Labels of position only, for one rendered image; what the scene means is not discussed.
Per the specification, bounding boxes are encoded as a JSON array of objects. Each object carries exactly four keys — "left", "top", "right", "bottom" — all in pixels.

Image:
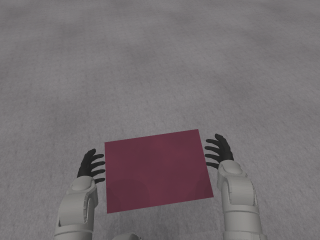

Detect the carton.
[{"left": 104, "top": 129, "right": 214, "bottom": 214}]

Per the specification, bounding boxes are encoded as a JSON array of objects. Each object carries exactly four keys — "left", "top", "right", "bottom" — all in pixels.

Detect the robot left forearm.
[{"left": 54, "top": 175, "right": 99, "bottom": 240}]

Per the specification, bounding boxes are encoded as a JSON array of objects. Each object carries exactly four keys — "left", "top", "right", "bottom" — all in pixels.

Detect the robot right forearm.
[{"left": 216, "top": 160, "right": 268, "bottom": 240}]

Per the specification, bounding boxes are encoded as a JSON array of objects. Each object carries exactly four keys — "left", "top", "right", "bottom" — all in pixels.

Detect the right robot hand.
[{"left": 204, "top": 133, "right": 234, "bottom": 170}]

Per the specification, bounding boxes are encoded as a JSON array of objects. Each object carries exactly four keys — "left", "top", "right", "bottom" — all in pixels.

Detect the left robot hand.
[{"left": 77, "top": 148, "right": 105, "bottom": 184}]

